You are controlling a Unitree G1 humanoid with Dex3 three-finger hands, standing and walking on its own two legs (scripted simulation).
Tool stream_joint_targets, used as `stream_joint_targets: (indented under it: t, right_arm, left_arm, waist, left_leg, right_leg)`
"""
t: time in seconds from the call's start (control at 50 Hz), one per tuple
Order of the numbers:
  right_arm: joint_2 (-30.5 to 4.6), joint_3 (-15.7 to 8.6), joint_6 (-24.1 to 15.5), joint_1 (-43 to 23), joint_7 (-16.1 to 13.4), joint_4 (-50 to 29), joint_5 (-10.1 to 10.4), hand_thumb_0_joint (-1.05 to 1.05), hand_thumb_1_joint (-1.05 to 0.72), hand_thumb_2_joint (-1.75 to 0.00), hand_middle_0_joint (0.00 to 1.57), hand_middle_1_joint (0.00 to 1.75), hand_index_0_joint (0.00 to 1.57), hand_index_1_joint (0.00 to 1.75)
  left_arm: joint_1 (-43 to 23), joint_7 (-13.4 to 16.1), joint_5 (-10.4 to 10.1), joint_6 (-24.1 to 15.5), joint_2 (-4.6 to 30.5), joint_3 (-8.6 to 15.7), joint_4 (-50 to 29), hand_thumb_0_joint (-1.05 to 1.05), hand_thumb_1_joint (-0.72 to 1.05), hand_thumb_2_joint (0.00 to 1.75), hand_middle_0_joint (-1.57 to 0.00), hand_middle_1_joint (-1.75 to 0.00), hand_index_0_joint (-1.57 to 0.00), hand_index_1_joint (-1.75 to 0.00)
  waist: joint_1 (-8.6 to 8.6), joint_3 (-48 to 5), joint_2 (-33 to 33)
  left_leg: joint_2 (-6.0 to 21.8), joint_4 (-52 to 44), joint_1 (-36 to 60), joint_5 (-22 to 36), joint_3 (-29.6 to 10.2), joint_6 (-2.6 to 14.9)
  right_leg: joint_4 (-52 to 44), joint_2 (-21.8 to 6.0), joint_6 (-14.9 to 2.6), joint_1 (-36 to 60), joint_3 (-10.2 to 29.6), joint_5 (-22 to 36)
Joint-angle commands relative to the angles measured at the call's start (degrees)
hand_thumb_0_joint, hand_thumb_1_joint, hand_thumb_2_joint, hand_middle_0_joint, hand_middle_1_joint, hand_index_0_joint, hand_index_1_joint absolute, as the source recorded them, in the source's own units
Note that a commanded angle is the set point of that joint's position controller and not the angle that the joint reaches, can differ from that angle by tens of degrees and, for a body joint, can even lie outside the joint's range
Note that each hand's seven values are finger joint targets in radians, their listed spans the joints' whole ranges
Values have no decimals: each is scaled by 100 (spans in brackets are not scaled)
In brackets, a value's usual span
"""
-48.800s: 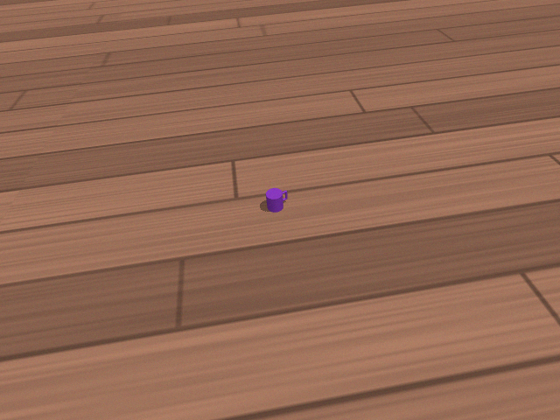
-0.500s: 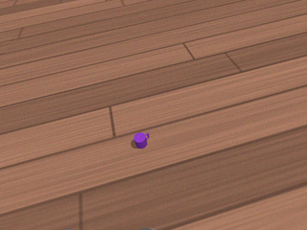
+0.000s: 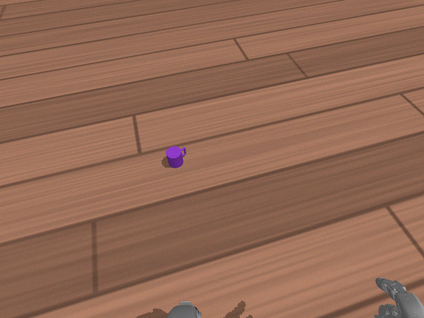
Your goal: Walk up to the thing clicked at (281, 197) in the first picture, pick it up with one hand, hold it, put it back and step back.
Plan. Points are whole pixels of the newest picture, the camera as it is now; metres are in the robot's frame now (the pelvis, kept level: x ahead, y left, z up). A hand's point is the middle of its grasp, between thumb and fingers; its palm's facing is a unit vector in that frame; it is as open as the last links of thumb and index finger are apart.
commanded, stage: step back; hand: left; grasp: from above
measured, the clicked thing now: (177, 155) +0.99 +0.30 -0.70
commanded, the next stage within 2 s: stand in 1.22 s
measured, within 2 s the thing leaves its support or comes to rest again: neither
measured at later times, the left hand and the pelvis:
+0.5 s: hand out of the picture -0.07 +0.26 -0.12, palm faces +0.15 -0.91 -0.39, open 7.4 cm; pelvis -0.10 -0.03 +0.02, yaw +8 degrees
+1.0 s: hand out of the picture -0.06 +0.25 -0.14, palm faces +0.19 -0.89 -0.41, open 7.4 cm; pelvis -0.05 -0.03 +0.01, yaw +10 degrees
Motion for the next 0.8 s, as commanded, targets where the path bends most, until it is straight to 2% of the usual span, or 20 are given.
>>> stream_joint_targets:
  t: [0.0,0.02,0.04,0.06,0.12,0.18,0.26,0.3,0.34,0.36,0.38,0.4,0.42,0.48,0.54,0.6,0.62,0.64,0.68,0.78]
  right_arm:
    - [-1329,-367,85,90,-51,-304,88,0,-90,-90,20,30,20,30]
    - [-948,-266,51,64,-62,-461,118,0,-90,-90,20,30,20,30]
    - [-998,-354,62,-180,-189,-519,94,0,-90,-90,20,30,20,30]
    - [-1298,-479,82,-67,-198,-375,90,0,-90,-90,20,30,20,30]
    - [-1039,-311,25,598,-89,109,117,0,-90,-90,20,30,20,30]
    - [-1041,-287,-61,715,-60,156,82,0,-90,-90,20,30,20,30]
    - [-1042,-291,-206,513,24,200,-15,0,-90,-90,20,30,20,30]
    - [-1004,-296,-281,672,52,334,-25,0,-90,-90,20,30,20,30]
    - [-969,-392,-353,1267,53,706,-53,0,-90,-90,20,30,20,30]
    - [-1156,-490,-377,1454,43,791,-100,0,-90,-90,20,30,20,30]
    - [-1598,-557,-399,1380,31,699,-136,0,-90,-90,20,30,20,30]
    - [-2041,-615,-381,1232,53,632,-70,0,-90,-90,20,30,20,30]
    - [-1927,-593,-406,768,47,529,-40,0,-90,-90,20,30,20,30]
    - [-1287,-403,-464,566,76,460,-92,0,-90,-90,20,30,20,30]
    - [-1504,-508,-416,715,130,523,-70,0,-90,-90,20,30,20,30]
    - [-1149,-395,-253,487,130,460,-17,0,-90,-90,20,30,20,30]
    - [-756,-267,-218,661,119,432,8,0,-90,-90,20,30,20,30]
    - [-447,-162,-226,785,110,279,24,0,-90,-90,20,30,20,30]
    - [-1204,-401,-216,853,50,430,7,0,-90,-90,20,30,20,30]
    - [-1016,-371,-244,1212,136,735,1,0,-90,-90,20,30,20,30]
  left_arm:
    - [902,16,115,-176,1058,348,64,0,90,90,-20,-30,-20,-30]
    - [845,10,204,-192,1549,492,-52,0,90,90,-20,-30,-20,-30]
    - [177,26,220,-146,2209,595,-355,0,90,90,-20,-30,-20,-30]
    - [-327,63,177,-178,2128,554,-529,0,90,90,-20,-30,-20,-30]
    - [-790,93,153,-308,1116,321,-520,0,90,90,-20,-30,-20,-30]
    - [-193,45,216,-417,1207,397,-445,0,90,90,-20,-30,-20,-30]
    - [131,19,223,-442,1350,488,-322,0,90,90,-20,-30,-20,-30]
    - [15,-17,166,-402,1412,463,-295,0,90,90,-20,-30,-20,-30]
    - [-29,-47,143,-328,1174,311,-273,0,90,90,-20,-30,-20,-30]
    - [80,-50,125,-327,869,223,-303,0,90,90,-20,-30,-20,-30]
    - [-85,-71,13,-360,538,121,-374,0,90,90,-20,-30,-20,-30]
    - [-637,-50,80,-384,1145,313,-329,0,90,90,-20,-30,-20,-30]
    - [-529,-101,49,-418,1316,360,-258,0,90,90,-20,-30,-20,-30]
    - [-60,-188,1,-514,1009,283,0,0,90,90,-20,-30,-20,-30]
    - [13,-205,20,-553,947,286,94,0,90,90,-20,-30,-20,-30]
    - [800,-90,64,-646,865,326,477,0,90,90,-20,-30,-20,-30]
    - [1009,-17,116,-687,1058,379,573,0,90,90,-20,-30,-20,-30]
    - [1113,30,196,-745,1517,498,482,0,90,90,-20,-30,-20,-30]
    - [195,24,171,-752,1865,549,135,0,90,90,-20,-30,-20,-30]
    - [56,42,65,-890,1314,350,219,0,90,90,-20,-30,-20,-30]
  waist:
    - [53,-1650,885]
    - [129,-1294,-620]
    - [375,-821,-1641]
    - [154,-242,-1450]
    - [-368,-364,-402]
    - [11,-764,-514]
    - [308,-974,-965]
    - [171,-885,-991]
    - [-153,-960,-404]
    - [-200,-1000,445]
    - [-288,-852,1577]
    - [-490,-257,1226]
    - [-230,65,1097]
    - [-98,-163,1002]
    - [-225,-431,1327]
    - [210,-760,863]
    - [270,-794,28]
    - [277,-797,-1068]
    - [52,-211,-317]
    - [-133,-483,-71]
  left_leg:
    - [459,-156,356,-397,-848,653]
    - [-503,880,-909,-1709,-558,263]
    - [-803,2176,-654,-2587,-697,-26]
    - [-510,2921,-174,-2446,-1150,-41]
    - [-978,2954,-298,-1477,-1021,75]
    - [-840,2477,-512,-1356,-836,-72]
    - [-346,592,-448,-2080,-473,-134]
    - [-263,-588,491,-2188,-304,18]
    - [-549,-1908,1970,-1029,-134,202]
    - [-61,-1971,2719,-1476,-1130,378]
    - [1120,-2563,2582,-3251,-3164,870]
    - [1766,-2832,1122,-4530,-3787,1522]
    - [1810,-2876,359,-4411,-3473,1594]
    - [853,-2310,1041,-2546,-1806,1080]
    - [812,-2143,803,-2605,-1545,1003]
    - [398,-737,22,-2507,-838,695]
    - [9,336,-549,-2517,-483,527]
    - [-680,1701,-1439,-2404,-235,256]
    - [-205,2265,-1110,-2240,-973,212]
    - [-70,1855,-250,-1241,-920,76]
  right_leg:
    - [-1722,-183,-431,784,23,669]
    - [-2159,-1316,-838,652,1820,-34]
    - [-2861,-2478,-1784,-1095,3017,-562]
    - [-3243,-2703,-1878,-2245,3286,-1038]
    - [-2079,-1125,-957,-1025,675,1114]
    - [-2128,-964,-927,-42,824,-217]
    - [-2298,-1519,-1245,898,1326,-1448]
    - [-2218,-1612,-1234,300,1212,-1044]
    - [-1425,-1124,-855,-514,491,-680]
    - [-623,-793,-584,-1470,121,-692]
    - [459,-71,-205,-2476,-557,-623]
    - [904,-364,-228,-2166,-185,-589]
    - [1281,-460,-265,-1544,-40,-454]
    - [451,-288,-273,-1418,-344,145]
    - [-155,-151,-221,-604,-621,185]
    - [-1500,73,-251,1049,-688,835]
    - [-1841,-210,-289,1455,39,347]
    - [-2832,-1584,-695,1525,2379,-1131]
    - [-3319,-2567,-1600,-29,3459,-2732]
    - [-2605,-1617,-1116,-241,1212,102]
